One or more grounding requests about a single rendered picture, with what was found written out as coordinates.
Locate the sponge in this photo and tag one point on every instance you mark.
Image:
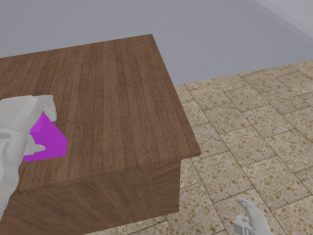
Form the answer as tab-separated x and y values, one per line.
47	134

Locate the left robot forearm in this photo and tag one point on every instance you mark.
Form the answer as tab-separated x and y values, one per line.
12	146

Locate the robot right hand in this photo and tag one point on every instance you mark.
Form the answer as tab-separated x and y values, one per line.
255	220

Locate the robot left hand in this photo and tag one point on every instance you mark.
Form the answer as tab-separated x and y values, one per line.
21	113

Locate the table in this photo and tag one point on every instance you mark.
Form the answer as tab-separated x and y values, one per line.
126	132

